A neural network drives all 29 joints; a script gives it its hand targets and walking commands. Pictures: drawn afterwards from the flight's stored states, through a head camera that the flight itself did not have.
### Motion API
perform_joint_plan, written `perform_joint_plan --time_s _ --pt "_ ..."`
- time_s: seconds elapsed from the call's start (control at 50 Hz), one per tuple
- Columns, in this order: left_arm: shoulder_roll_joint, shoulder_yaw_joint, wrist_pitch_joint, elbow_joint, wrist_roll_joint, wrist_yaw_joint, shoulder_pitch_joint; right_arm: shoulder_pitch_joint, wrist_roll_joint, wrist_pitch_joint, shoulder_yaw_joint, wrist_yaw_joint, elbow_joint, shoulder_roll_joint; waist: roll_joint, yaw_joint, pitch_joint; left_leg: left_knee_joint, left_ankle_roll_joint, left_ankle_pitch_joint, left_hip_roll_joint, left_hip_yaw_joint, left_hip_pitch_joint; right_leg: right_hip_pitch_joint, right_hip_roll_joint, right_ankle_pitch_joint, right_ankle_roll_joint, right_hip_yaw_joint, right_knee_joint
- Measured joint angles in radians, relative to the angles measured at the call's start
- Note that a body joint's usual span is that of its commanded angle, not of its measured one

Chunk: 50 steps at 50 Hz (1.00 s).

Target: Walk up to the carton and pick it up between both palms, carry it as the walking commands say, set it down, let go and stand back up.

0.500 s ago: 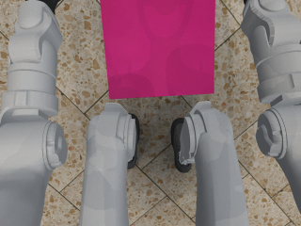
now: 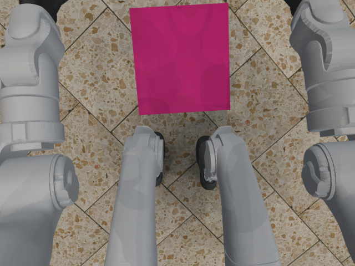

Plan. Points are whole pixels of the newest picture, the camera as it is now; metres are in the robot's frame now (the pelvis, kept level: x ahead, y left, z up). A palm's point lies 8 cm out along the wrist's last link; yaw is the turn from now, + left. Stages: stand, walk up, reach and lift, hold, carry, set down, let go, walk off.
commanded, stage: set down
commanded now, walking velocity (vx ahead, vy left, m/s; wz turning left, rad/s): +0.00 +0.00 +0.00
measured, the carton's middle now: (180, 68) +0.48 +0.01 -0.40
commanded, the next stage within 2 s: let go in 0.36 s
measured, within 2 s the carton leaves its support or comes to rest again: neither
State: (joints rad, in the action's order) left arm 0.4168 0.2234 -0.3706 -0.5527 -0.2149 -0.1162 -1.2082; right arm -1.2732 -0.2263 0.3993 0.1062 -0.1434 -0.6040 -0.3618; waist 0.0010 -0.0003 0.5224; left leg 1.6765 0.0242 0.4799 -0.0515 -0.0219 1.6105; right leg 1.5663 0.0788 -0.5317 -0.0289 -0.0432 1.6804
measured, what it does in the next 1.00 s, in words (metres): rises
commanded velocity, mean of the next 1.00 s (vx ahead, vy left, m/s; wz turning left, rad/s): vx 0.00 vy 0.00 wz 0.00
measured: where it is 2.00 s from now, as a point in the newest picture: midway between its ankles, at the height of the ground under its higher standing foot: (181, 170)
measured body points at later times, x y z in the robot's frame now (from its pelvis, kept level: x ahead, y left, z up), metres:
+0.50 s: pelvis +0.01 +0.00 +0.11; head +0.34 +0.01 +0.41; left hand +0.54 +0.23 -0.01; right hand +0.56 -0.19 +0.01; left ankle +0.13 +0.10 -0.50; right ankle +0.11 -0.10 -0.50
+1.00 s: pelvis +0.06 +0.00 +0.18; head +0.20 +0.01 +0.60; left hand +0.35 +0.24 +0.10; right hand +0.39 -0.22 +0.12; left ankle +0.13 +0.10 -0.50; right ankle +0.11 -0.10 -0.50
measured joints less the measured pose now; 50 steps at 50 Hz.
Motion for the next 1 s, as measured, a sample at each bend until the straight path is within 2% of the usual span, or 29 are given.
perform_joint_plan --time_s 0.1,0.26,0.32,0.38,0.52,0.56,0.6,0.7,0.78,0.84,0.92,1.0 --pt "0.001 0.000 -0.023 0.011 0.000 0.000 0.000 0.003 0.000 0.026 0.005 0.004 0.009 0.000 0.000 0.000 0.000 -0.091 -0.001 -0.032 0.000 -0.008 -0.081 -0.083 0.000 0.034 0.000 0.002 -0.095" --pt "0.001 0.000 -0.043 -0.049 0.001 0.001 0.000 0.003 0.007 0.043 0.020 0.033 0.008 -0.004 0.003 0.000 -0.001 -0.268 -0.003 -0.093 0.000 -0.019 -0.228 -0.230 0.000 0.099 0.000 0.008 -0.277" --pt "-0.002 -0.001 -0.040 -0.097 0.023 0.010 0.000 0.004 0.025 0.029 0.023 0.049 -0.047 -0.004 0.005 0.000 -0.023 -0.335 -0.004 -0.116 0.000 -0.023 -0.262 -0.264 -0.001 0.123 0.000 0.010 -0.345" --pt "-0.011 -0.001 -0.021 -0.163 0.054 0.026 0.000 0.010 0.052 0.009 0.025 0.065 -0.121 -0.004 0.009 0.000 -0.062 -0.389 -0.005 -0.135 0.000 -0.027 -0.274 -0.276 -0.002 0.143 0.000 0.012 -0.399" --pt "-0.050 -0.002 0.061 -0.181 0.103 0.059 0.020 0.060 0.089 -0.067 0.038 0.070 -0.127 -0.002 0.010 0.000 -0.069 -0.459 -0.007 -0.151 0.000 -0.031 -0.319 -0.320 -0.003 0.158 0.000 0.014 -0.469" --pt "-0.056 -0.013 0.065 -0.133 0.123 0.065 0.070 0.106 0.104 -0.070 0.038 0.070 -0.101 0.005 0.010 0.000 -0.045 -0.477 -0.007 -0.150 0.000 -0.031 -0.359 -0.359 -0.003 0.157 0.000 0.015 -0.486" --pt "-0.056 -0.025 0.065 -0.056 0.135 0.068 0.146 0.183 0.116 -0.071 0.038 0.066 -0.028 0.013 0.010 0.000 0.000 -0.494 -0.008 -0.145 0.000 -0.031 -0.421 -0.421 -0.003 0.152 0.000 0.017 -0.502" --pt "-0.056 -0.064 0.056 0.122 0.137 0.077 0.413 0.446 0.117 -0.049 0.037 0.058 0.168 0.045 0.010 0.000 0.002 -0.528 -0.009 -0.130 0.000 -0.032 -0.524 -0.523 -0.003 0.138 -0.001 0.021 -0.535" --pt "-0.066 -0.088 0.048 0.219 0.137 0.090 0.599 0.614 0.118 -0.040 0.036 0.059 0.252 0.049 0.010 0.000 -0.002 -0.575 -0.009 -0.130 0.000 -0.035 -0.638 -0.638 -0.003 0.138 -0.004 0.022 -0.583" --pt "-0.090 -0.096 0.048 0.233 0.137 0.106 0.716 0.723 0.117 -0.042 0.029 0.069 0.263 0.055 0.010 0.000 -0.056 -0.612 -0.009 -0.134 0.000 -0.038 -0.698 -0.700 -0.004 0.144 -0.004 0.022 -0.624" --pt "-0.139 -0.119 0.066 0.200 0.137 0.122 0.885 0.908 0.117 -0.082 0.021 0.098 0.260 0.098 0.010 0.000 -0.255 -0.675 -0.009 -0.146 0.000 -0.044 -0.725 -0.731 -0.005 0.158 -0.004 0.022 -0.692" --pt "-0.178 -0.128 0.120 0.122 0.150 0.135 0.989 1.025 0.126 -0.150 0.015 0.133 0.190 0.132 0.010 0.000 -0.390 -0.747 -0.009 -0.153 0.000 -0.048 -0.821 -0.830 -0.007 0.167 -0.004 0.023 -0.770"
